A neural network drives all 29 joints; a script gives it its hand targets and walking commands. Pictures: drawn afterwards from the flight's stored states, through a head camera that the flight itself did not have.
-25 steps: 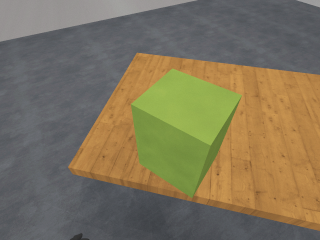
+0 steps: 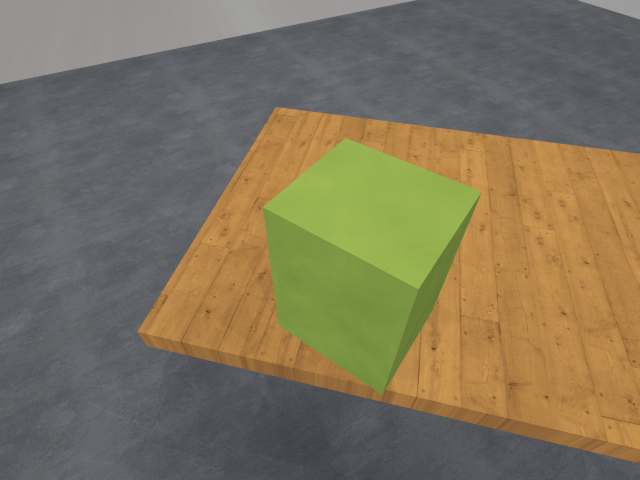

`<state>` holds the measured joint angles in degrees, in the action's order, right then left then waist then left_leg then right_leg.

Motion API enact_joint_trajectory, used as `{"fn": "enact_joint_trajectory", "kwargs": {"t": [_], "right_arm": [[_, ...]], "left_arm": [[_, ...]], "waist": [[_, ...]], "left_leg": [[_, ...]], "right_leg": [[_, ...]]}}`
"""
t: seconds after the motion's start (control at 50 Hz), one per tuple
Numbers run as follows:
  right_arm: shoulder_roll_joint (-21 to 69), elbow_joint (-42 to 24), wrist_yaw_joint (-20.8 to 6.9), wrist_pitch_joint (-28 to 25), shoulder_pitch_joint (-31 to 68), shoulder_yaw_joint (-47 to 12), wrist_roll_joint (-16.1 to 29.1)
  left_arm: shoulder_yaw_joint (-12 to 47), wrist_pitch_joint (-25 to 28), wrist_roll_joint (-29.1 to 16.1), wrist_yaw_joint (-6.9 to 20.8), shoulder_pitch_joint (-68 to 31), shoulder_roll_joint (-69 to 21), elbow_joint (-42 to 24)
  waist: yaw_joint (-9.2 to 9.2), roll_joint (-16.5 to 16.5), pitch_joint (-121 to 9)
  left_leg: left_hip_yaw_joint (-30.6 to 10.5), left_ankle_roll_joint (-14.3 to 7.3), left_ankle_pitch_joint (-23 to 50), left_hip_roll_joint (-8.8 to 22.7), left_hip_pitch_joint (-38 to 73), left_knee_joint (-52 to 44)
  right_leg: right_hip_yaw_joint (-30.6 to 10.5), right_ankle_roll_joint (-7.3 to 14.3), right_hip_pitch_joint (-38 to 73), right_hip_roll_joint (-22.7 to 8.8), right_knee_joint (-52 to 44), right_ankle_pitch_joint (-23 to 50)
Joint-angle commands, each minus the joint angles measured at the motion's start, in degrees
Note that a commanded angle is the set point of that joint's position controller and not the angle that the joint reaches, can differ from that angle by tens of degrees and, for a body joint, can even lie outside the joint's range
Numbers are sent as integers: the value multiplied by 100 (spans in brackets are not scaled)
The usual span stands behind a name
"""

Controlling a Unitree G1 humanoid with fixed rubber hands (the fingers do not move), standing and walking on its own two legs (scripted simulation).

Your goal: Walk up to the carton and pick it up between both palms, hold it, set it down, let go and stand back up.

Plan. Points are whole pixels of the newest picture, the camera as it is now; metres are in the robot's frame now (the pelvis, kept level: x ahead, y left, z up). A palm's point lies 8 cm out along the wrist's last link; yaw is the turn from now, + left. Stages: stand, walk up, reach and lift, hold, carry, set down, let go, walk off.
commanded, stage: stand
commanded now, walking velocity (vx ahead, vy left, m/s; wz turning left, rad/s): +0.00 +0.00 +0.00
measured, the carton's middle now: (364, 269) +0.40 -0.04 +0.04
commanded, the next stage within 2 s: none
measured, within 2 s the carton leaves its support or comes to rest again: neither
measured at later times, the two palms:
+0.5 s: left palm out of the picture +0.07 +0.25 -0.11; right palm out of the picture +0.06 -0.25 -0.11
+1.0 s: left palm out of the picture +0.05 +0.25 -0.11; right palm out of the picture +0.06 -0.25 -0.12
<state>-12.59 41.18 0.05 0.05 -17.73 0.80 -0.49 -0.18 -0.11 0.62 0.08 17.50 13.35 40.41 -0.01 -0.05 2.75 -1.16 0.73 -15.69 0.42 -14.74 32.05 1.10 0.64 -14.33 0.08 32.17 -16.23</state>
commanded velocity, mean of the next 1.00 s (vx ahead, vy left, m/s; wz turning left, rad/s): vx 0.00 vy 0.00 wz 0.00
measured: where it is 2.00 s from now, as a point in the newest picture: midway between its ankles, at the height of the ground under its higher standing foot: outside the picture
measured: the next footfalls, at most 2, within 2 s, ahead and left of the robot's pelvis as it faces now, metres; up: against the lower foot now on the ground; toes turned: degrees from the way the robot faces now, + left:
none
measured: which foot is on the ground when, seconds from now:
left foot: down 0.00-1.00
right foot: down 0.00-1.00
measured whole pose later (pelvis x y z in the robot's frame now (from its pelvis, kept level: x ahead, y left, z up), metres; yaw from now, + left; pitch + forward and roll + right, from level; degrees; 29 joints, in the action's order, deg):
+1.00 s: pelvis +0.01 +0.00 +0.00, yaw +1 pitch -2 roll +0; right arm -12.8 46.9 0.8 -0.1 -18.9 0.0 -0.4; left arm 0.4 0.1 0.2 -0.7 18.5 13.6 46.5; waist 0.2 0.1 2.1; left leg -2.0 1.2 -14.5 0.6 -12.9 29.0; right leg 1.9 1.0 -12.2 0.2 29.1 -15.2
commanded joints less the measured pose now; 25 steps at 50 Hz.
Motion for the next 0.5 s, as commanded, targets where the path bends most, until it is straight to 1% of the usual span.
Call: {"fn": "enact_joint_trajectory", "kwargs": {"t": [0.0,0.02,0.06,0.08,0.1,0.12,0.14,0.18,0.2,0.22,0.24,0.26,0.28,0.32,0.34,0.4,0.42,0.44,0.46,0.48], "right_arm": [[-776,-494,32,-161,-105,225,-8],[-798,-474,36,-157,-64,228,-6],[-742,-439,38,-161,-150,213,-24],[-767,-420,35,-162,-152,223,-17],[-786,-417,33,-163,-139,225,-3],[-787,-398,30,-163,-107,225,-5],[-760,-395,33,-171,-144,219,-6],[-792,-361,42,-178,-169,229,-17],[-809,-340,41,-175,-175,216,-8],[-778,-326,45,-176,-229,213,-8],[-790,-332,51,-182,-212,202,-25],[-815,-326,53,-180,-141,215,-21],[-790,-323,53,-176,-155,209,-1],[-758,-276,55,-164,-246,192,16],[-795,-251,62,-156,-226,186,10],[-831,-220,70,-156,-251,188,8],[-848,-220,73,-162,-229,200,5],[-822,-215,71,-165,-267,181,8],[-818,-202,72,-171,-267,183,17],[-823,-193,75,-166,-211,187,5]], "left_arm": [[-237,146,12,-43,32,751,-483],[-237,147,12,-42,50,729,-447],[-246,150,-3,-38,65,766,-429],[-237,152,0,-45,95,767,-422],[-231,152,2,-49,82,747,-419],[-236,153,1,-52,105,769,-401],[-237,154,-3,-53,120,784,-380],[-222,152,-6,-54,162,766,-346],[-223,149,-4,-55,165,746,-326],[-230,150,5,-59,172,801,-308],[-226,158,-8,-63,170,796,-309],[-221,162,2,-62,186,781,-283],[-220,156,1,-62,157,756,-256],[-216,147,-14,-71,176,749,-235],[-205,144,-8,-72,216,742,-234],[-213,140,-10,-74,237,780,-169],[-213,145,6,-76,240,762,-162],[-209,150,-3,-78,224,811,-137],[-210,149,-13,-78,212,812,-132],[-198,152,-10,-82,238,762,-128]], "waist": [[-17,-37,-153],[24,51,-123],[-24,-42,-96],[-17,6,-152],[0,-33,-139],[-1,32,-107],[-3,-53,-92],[-1,-27,-114],[12,47,-134],[-3,-36,-165],[15,-10,-225],[55,108,-274],[11,125,-156],[-14,-29,-171],[23,44,-65],[17,48,-97],[22,73,-141],[8,-34,-186],[0,-56,-206],[19,81,-168]], "left_leg": [[-443,-213,313,378,-5,-585],[-457,-227,244,386,-4,-594],[-457,-221,222,378,17,-597],[-454,-213,228,376,43,-605],[-463,-209,241,377,-8,-599],[-444,-207,244,362,27,-600],[-457,-200,317,365,58,-598],[-483,-200,371,401,30,-614],[-474,-205,386,374,-15,-629],[-479,-202,376,383,42,-611],[-461,-199,525,395,100,-607],[-462,-203,581,388,115,-580],[-455,-206,526,393,34,-616],[-493,-219,386,419,37,-656],[-463,-206,401,411,-5,-659],[-473,-195,429,411,-23,-690],[-468,-186,536,410,20,-664],[-492,-192,577,419,59,-668],[-480,-179,587,416,47,-672],[-462,-191,669,410,58,-639]], "right_leg": [[-559,174,-113,-539,-728,178],[-585,175,-123,-544,-753,134],[-601,171,-172,-545,-785,60],[-592,176,-153,-563,-805,29],[-580,178,-125,-549,-810,53],[-612,168,-191,-568,-821,27],[-600,169,-235,-561,-824,40],[-569,162,-152,-547,-794,137],[-549,161,-126,-529,-807,185],[-581,171,-69,-558,-776,187],[-578,171,-43,-561,-743,337],[-567,164,-10,-560,-768,360],[-566,160,-41,-553,-737,373],[-548,158,-20,-537,-743,282],[-559,164,-83,-534,-784,297],[-569,159,22,-542,-790,336],[-542,157,46,-541,-770,424],[-528,154,60,-551,-752,473],[-519,148,93,-538,-756,462],[-541,155,88,-546,-758,543]]}}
